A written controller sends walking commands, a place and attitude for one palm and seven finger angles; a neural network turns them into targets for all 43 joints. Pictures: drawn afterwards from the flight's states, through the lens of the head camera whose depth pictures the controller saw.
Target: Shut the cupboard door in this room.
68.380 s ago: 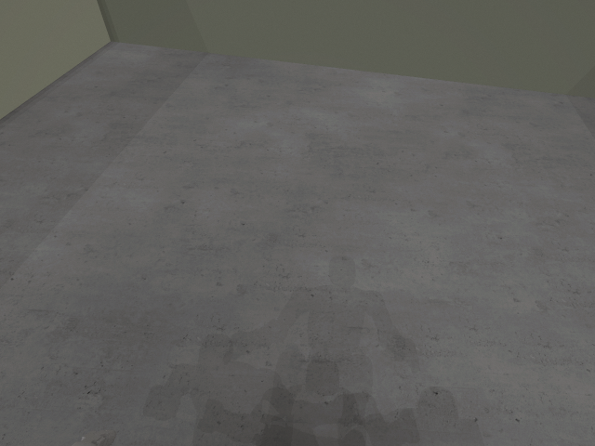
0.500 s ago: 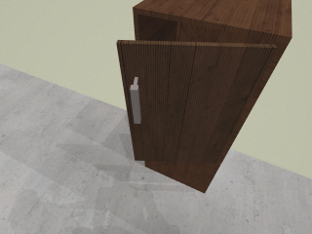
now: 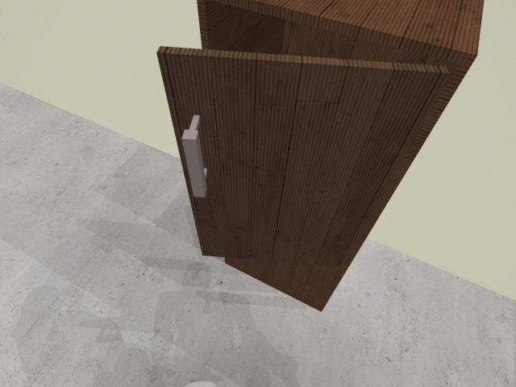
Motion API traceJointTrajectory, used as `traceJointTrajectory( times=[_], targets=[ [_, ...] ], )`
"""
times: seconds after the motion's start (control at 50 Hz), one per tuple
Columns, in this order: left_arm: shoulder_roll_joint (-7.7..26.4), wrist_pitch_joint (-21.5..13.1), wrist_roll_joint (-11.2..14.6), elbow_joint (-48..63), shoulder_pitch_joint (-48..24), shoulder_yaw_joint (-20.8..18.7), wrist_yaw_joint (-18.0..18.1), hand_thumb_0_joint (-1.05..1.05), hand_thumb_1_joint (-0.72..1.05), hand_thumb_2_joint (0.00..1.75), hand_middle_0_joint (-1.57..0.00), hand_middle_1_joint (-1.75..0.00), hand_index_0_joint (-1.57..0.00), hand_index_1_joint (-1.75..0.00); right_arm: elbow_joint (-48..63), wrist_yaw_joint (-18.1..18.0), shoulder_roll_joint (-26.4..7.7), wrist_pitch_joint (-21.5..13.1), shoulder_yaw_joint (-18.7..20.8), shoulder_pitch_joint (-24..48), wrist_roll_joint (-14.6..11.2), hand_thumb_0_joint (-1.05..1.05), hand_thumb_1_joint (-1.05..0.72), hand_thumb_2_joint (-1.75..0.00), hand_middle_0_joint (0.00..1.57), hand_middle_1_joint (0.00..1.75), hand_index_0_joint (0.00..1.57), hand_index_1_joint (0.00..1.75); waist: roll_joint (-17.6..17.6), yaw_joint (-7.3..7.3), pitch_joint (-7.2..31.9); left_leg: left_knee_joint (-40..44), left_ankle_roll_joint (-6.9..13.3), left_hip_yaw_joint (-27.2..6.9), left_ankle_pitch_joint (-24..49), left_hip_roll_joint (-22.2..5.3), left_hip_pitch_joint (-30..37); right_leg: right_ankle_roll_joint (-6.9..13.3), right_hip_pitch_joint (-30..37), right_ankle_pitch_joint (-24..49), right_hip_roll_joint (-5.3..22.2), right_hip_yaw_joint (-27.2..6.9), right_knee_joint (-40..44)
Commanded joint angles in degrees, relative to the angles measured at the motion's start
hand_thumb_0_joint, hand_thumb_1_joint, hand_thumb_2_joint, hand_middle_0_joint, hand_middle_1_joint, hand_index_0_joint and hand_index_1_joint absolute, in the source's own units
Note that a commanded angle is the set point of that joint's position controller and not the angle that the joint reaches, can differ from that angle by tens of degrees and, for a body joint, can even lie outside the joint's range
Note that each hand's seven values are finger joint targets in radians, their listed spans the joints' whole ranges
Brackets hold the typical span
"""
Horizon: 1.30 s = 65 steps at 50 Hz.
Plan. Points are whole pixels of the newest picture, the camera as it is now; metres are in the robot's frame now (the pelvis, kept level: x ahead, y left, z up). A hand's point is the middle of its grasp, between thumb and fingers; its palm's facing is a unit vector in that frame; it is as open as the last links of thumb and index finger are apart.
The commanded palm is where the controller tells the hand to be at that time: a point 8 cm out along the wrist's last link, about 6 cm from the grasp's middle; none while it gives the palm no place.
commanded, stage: shuffle to correct the standing spot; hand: left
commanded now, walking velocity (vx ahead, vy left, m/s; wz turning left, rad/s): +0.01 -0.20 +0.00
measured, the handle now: (198, 158) +0.45 +0.15 +0.09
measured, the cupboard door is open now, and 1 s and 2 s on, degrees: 23 23 23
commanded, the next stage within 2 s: come to a stop and stand still in 0.14 s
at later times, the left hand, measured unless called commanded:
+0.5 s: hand out of the picture +0.07 +0.11 -0.18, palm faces +0.01 -0.97 -0.22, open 7.4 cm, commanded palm none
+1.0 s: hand out of the picture +0.04 +0.13 -0.17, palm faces +0.00 -0.96 -0.27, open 7.4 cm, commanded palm none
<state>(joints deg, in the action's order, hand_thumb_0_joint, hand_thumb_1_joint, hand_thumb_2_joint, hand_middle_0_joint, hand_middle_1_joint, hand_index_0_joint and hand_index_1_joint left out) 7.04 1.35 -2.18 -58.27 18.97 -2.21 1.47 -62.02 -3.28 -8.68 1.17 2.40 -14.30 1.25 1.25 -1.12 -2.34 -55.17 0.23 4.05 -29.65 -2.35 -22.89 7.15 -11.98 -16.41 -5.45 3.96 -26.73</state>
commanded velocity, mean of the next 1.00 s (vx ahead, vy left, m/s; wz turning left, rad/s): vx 0.00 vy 0.03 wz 0.00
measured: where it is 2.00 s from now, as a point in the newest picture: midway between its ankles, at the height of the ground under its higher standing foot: outside the picture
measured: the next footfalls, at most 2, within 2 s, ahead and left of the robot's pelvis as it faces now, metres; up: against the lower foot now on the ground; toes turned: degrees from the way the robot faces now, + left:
left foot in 0.14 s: +0.06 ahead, +0.03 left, +0.00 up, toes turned +4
right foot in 0.46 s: +0.04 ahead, -0.23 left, +0.00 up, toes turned -1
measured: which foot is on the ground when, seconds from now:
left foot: up 0.00-0.12, down 0.14-1.00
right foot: down 0.00-0.14, up 0.16-0.44, down 0.46-1.00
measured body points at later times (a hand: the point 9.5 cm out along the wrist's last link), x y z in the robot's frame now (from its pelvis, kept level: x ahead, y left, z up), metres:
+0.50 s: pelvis +0.01 -0.08 -0.01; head +0.04 -0.08 +0.44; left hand +0.07 +0.16 -0.16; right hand +0.02 -0.32 -0.17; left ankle +0.01 +0.08 -0.73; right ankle +0.01 -0.25 -0.74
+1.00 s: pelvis +0.01 -0.07 -0.01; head +0.01 -0.08 +0.44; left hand +0.04 +0.18 -0.15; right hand +0.08 -0.30 -0.16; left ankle +0.02 +0.03 -0.74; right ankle +0.00 -0.23 -0.73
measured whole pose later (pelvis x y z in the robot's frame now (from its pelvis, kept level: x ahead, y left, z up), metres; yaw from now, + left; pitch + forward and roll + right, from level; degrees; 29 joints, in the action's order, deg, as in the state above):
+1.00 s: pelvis +0.01 -0.07 -0.01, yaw +0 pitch -1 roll +0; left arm 10.9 0.8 -1.4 -58.1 14.9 0.2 2.2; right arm -52.9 -0.1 -10.8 -0.2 0.8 -13.1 1.2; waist -1.6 -0.3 -1.6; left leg -34.7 2.1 4.6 -18.0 0.5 -15.6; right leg -2.8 -14.7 -19.4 4.5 -1.6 -35.1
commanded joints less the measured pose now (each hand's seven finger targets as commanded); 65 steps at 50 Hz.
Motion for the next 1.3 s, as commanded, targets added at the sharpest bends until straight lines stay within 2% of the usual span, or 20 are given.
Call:
traceJointTrajectory(
  times=[0.0, 0.08, 0.12, 0.14, 0.26, 0.32, 0.38, 0.44, 0.46, 0.48, 0.52, 0.62, 0.7, 0.74, 0.76, 0.8, 0.84, 0.9, 1.02, 1.28],
  targets=[
    [7.38, -0.19, -0.35, 2.83, 3.69, -1.76, 0.13, 0.00, 0.90, 0.90, -0.20, -0.30, -0.20, -0.30, 3.97, -0.27, -1.51, -1.28, 0.48, -1.28, -0.37, 0.00, -0.90, -0.90, 0.20, 0.30, 0.20, 0.30, 3.57, 0.46, 1.13, 7.46, 0.07, 1.76, 2.02, 0.52, -0.63, 8.30, 3.23, 30.10, 15.52, -14.56, 7.79],
    [6.89, 0.38, 0.65, 3.22, 2.59, -1.67, -0.62, 0.00, 0.90, 0.90, -0.20, -0.30, -0.20, -0.30, 1.71, -1.17, -3.01, -1.97, 0.39, -8.28, -0.25, 0.00, -0.90, -0.90, 0.20, 0.30, 0.20, 0.30, 0.48, 3.55, 3.46, 30.22, 1.45, 0.16, 18.74, -1.87, 14.51, 1.67, -0.97, 25.19, 11.29, -11.22, 0.05],
    [3.72, 0.27, 1.17, 4.71, 4.87, -1.42, -1.05, 0.00, 0.90, 0.90, -0.20, -0.30, -0.20, -0.30, 2.27, -1.56, -11.30, -2.16, 2.03, -10.80, 0.62, 0.00, -0.90, -0.90, 0.20, 0.30, 0.20, 0.30, -19.00, 3.95, 3.35, 37.92, 14.29, -28.95, 39.42, -27.54, 24.47, -6.90, -21.08, -13.18, 3.88, -3.10, -24.25],
    [8.22, 0.80, -0.10, 5.63, 1.04, -2.27, -0.89, 0.00, 0.90, 0.90, -0.20, -0.30, -0.20, -0.30, 2.75, -1.52, -11.04, -1.89, 1.80, -10.45, 0.65, 0.00, -0.90, -0.90, 0.20, 0.30, 0.20, 0.30, -11.64, 5.32, 0.25, 38.12, 16.80, -29.53, 41.52, -29.16, 17.27, -6.72, -21.05, -17.42, 4.56, -7.64, -34.83],
    [3.71, 2.02, 0.52, 4.67, -0.08, -2.20, -2.10, 0.00, 0.90, 0.90, -0.20, -0.30, -0.20, -0.30, 5.53, -0.84, -9.17, -3.11, 1.04, -1.47, 1.07, 0.00, -0.90, -0.90, 0.20, 0.30, 0.20, 0.30, -9.65, 0.09, 1.25, 36.22, 9.08, -7.03, 43.10, -14.61, 8.60, -8.47, -15.78, -5.27, 7.17, -5.89, -37.53],
    [2.59, 0.82, 1.02, 5.03, -2.91, -1.08, -1.79, 0.00, 0.90, 0.90, -0.20, -0.30, -0.20, -0.30, 5.83, 0.48, -9.68, -2.28, 1.49, -1.75, 1.28, 0.00, -0.90, -0.90, 0.20, 0.30, 0.20, 0.30, -14.85, 1.36, 0.44, 35.34, 7.81, -4.33, 37.23, -11.03, 8.45, -9.31, -10.15, -7.21, 7.22, 0.03, -19.67],
    [3.80, -1.15, 1.09, 2.88, -0.14, -0.73, -1.36, 0.00, 0.90, 0.90, -0.20, -0.30, -0.20, -0.30, 5.82, 1.37, -9.56, -1.31, 1.77, -2.15, 0.65, 0.00, -0.90, -0.90, 0.20, 0.30, 0.20, 0.30, -10.43, -0.13, 3.39, 28.10, 3.80, -3.48, 23.69, -6.74, 5.80, -9.82, 2.11, 2.82, 5.45, 2.89, -0.70],
    [14.62, -2.64, 0.75, 2.35, 1.17, -1.41, -0.29, 0.00, 0.90, 0.90, -0.20, -0.30, -0.20, -0.30, 7.46, 2.18, -3.22, -0.94, 0.67, -3.34, -0.41, 0.00, -0.90, -0.90, 0.20, 0.30, 0.20, 0.30, 11.10, -0.15, 4.22, 17.81, -1.74, 0.53, 0.62, 0.93, 0.42, -2.40, 2.81, 14.21, 24.95, -18.74, 8.99],
    [15.60, -2.17, 0.41, 2.77, -0.68, -1.28, -0.57, 0.00, 0.90, 0.90, -0.20, -0.30, -0.20, -0.30, 7.45, 2.60, -3.36, -0.92, 1.00, -2.83, -0.45, 0.00, -0.90, -0.90, 0.20, 0.30, 0.20, 0.30, 4.63, 0.77, 2.53, 17.11, -1.26, -0.15, 2.80, 1.61, 4.87, -1.97, -2.78, 14.53, 24.45, -17.00, 7.21],
    [16.27, -2.63, 0.47, 2.86, -2.82, -1.87, -0.30, 0.00, 0.90, 0.90, -0.20, -0.30, -0.20, -0.30, 7.01, 2.41, -3.58, -0.17, 1.11, -3.02, -0.33, 0.00, -0.90, -0.90, 0.20, 0.30, 0.20, 0.30, 17.34, 0.77, 2.57, 14.96, -1.82, 0.35, 3.31, 1.80, 2.31, -2.02, -1.69, 18.95, 22.43, -18.74, 6.81],
    [14.76, -2.22, 0.28, 3.13, -3.93, -1.61, 0.31, 0.00, 0.90, 0.90, -0.20, -0.30, -0.20, -0.30, 6.69, 2.34, -5.28, -0.06, 1.52, -2.78, -0.54, 0.00, -0.90, -0.90, 0.20, 0.30, 0.20, 0.30, 19.59, 0.39, 0.67, 12.96, -1.64, -1.09, 3.02, 1.75, 0.66, -0.78, -0.57, 23.94, 23.27, -18.20, 5.56],
    [14.68, -0.73, 0.91, 4.21, -4.61, -2.70, 1.02, 0.00, 0.90, 0.90, -0.20, -0.30, -0.20, -0.30, 6.06, 2.55, -5.01, -0.68, 1.09, -4.99, -0.71, 0.00, -0.90, -0.90, 0.20, 0.30, 0.20, 0.30, 7.74, 0.92, 2.39, 28.87, -0.95, 0.37, 16.56, 2.49, 11.26, -2.39, -3.05, 22.32, 20.22, -13.21, -2.00],
    [7.08, 1.07, 0.65, 6.10, -7.12, -1.13, 0.69, 0.00, 0.90, 0.90, -0.20, -0.30, -0.20, -0.30, 7.29, 2.20, -9.19, -1.23, 1.58, -3.32, 0.12, 0.00, -0.90, -0.90, 0.20, 0.30, 0.20, 0.30, -14.42, 0.88, -2.09, 40.30, 7.37, -14.41, 20.24, -10.31, 4.71, -8.01, -7.02, -9.64, 7.79, -1.45, -14.30],
    [6.28, 0.70, 0.86, 4.69, -5.35, -0.58, 0.24, 0.00, 0.90, 0.90, -0.20, -0.30, -0.20, -0.30, 7.78, 1.88, -8.05, -1.45, 0.99, -0.51, 0.31, 0.00, -0.90, -0.90, 0.20, 0.30, 0.20, 0.30, -11.79, -0.41, -0.65, 39.25, 8.45, -13.02, 21.93, -9.27, 5.05, -6.89, -5.63, -9.85, 8.45, -2.47, -16.02],
    [9.24, -1.74, 1.40, -1.17, 4.92, 0.42, 2.18, 0.00, 0.90, 0.90, -0.20, -0.30, -0.20, -0.30, 10.61, 2.49, -12.81, -1.98, 0.86, 6.84, -0.98, 0.00, -0.90, -0.90, 0.20, 0.30, 0.20, 0.30, -11.37, -3.52, 5.05, 22.40, 5.55, -6.92, 33.90, -8.22, 6.04, -5.44, -1.17, -0.93, 11.10, -5.12, -8.96],
    [15.15, -3.73, 0.89, 3.46, -2.20, -0.39, 1.22, 0.00, 0.90, 0.90, -0.20, -0.30, -0.20, -0.30, 13.64, 3.59, -5.07, -1.61, -0.45, 2.19, -0.17, 0.00, -0.90, -0.90, 0.20, 0.30, 0.20, 0.30, 2.87, 0.13, 5.46, 18.11, -0.22, -1.25, 11.55, 1.16, 3.70, -1.34, -1.94, 8.96, 20.52, -19.33, 2.96],
    [15.69, -3.56, 0.69, 4.71, -6.01, -0.38, 0.98, 0.00, 0.90, 0.90, -0.20, -0.30, -0.20, -0.30, 12.31, 3.58, -4.98, -1.93, -0.49, -3.18, -0.36, 0.00, -0.90, -0.90, 0.20, 0.30, 0.20, 0.30, 1.83, 3.49, 6.14, 25.45, -0.09, -1.90, 14.97, 1.79, 11.66, -1.85, -5.12, 11.43, 16.87, -13.30, -2.15],
    [10.95, -1.87, 0.79, 4.50, -4.85, 0.62, 1.11, 0.00, 0.90, 0.90, -0.20, -0.30, -0.20, -0.30, 11.85, 3.03, -9.05, -2.48, 0.09, -2.57, -0.27, 0.00, -0.90, -0.90, 0.20, 0.30, 0.20, 0.30, -6.20, 1.50, 0.82, 31.15, 4.21, -9.96, 27.97, -6.47, 7.86, -6.93, -4.68, -3.50, 7.98, -2.90, -6.48],
    [10.77, -1.81, 0.95, 3.51, -2.84, 1.10, 0.60, 0.00, 0.90, 0.90, -0.20, -0.30, -0.20, -0.30, 11.62, 2.90, -8.57, -2.33, -0.43, -0.15, -0.17, 0.00, -0.90, -0.90, 0.20, 0.30, 0.20, 0.30, -3.63, 0.94, -2.12, 34.61, 2.57, -7.48, 12.30, -2.90, 6.35, -6.17, -4.69, -0.44, 9.78, -6.18, -0.92],
    [11.35, -2.58, 1.34, 0.66, -3.13, 1.43, 0.47, 0.00, 0.90, 0.90, -0.20, -0.30, -0.20, -0.30, 5.91, 2.51, -7.87, -3.00, -1.38, -1.51, -0.38, 0.00, -0.90, -0.90, 0.20, 0.30, 0.20, 0.30, -0.88, 1.13, 1.88, 33.27, 1.53, -4.97, 23.97, -2.79, 12.52, -6.27, -1.15, 8.76, 11.70, -7.17, 2.12]
  ],
)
